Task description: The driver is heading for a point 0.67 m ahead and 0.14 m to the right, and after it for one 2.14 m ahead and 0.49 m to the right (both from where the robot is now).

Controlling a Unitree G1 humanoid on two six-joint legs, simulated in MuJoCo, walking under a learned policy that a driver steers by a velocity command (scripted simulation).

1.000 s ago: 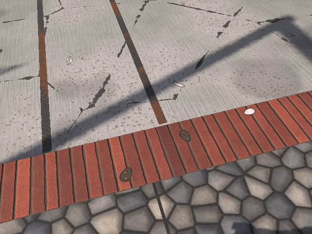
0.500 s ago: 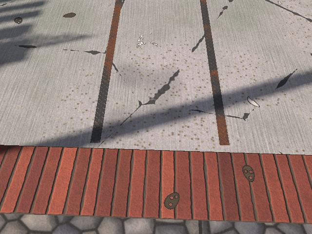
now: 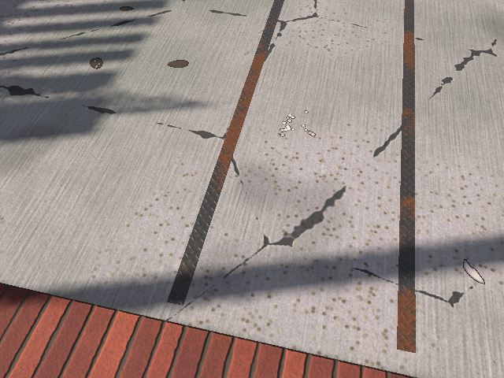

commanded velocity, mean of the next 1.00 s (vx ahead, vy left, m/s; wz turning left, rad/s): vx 0.04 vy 0.00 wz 0.04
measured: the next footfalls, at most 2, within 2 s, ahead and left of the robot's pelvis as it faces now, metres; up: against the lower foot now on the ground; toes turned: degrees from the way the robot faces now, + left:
left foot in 0.10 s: +0.10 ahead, +0.13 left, +0.00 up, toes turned +3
left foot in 1.50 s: +0.21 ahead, +0.15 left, +0.00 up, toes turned +1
